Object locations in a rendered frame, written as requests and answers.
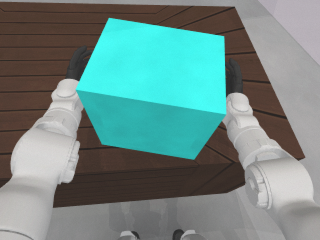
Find left robot upper arm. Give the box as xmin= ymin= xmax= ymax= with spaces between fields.
xmin=0 ymin=127 xmax=80 ymax=240

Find left robot hand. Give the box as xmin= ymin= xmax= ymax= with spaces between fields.
xmin=65 ymin=45 xmax=94 ymax=81

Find pedestal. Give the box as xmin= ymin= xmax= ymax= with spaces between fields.
xmin=0 ymin=1 xmax=306 ymax=208

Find robot left forearm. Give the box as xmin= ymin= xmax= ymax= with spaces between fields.
xmin=10 ymin=78 xmax=84 ymax=175

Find right robot foot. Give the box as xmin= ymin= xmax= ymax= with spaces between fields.
xmin=172 ymin=229 xmax=184 ymax=240

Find robot left shin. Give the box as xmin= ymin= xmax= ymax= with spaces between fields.
xmin=120 ymin=231 xmax=135 ymax=237

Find right robot hand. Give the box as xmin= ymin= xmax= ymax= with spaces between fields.
xmin=225 ymin=58 xmax=243 ymax=97

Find carton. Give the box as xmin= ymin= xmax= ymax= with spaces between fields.
xmin=75 ymin=18 xmax=227 ymax=160

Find right robot upper arm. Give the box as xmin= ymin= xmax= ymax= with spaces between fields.
xmin=244 ymin=157 xmax=320 ymax=240

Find robot right forearm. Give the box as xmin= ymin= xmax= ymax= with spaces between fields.
xmin=222 ymin=92 xmax=314 ymax=196

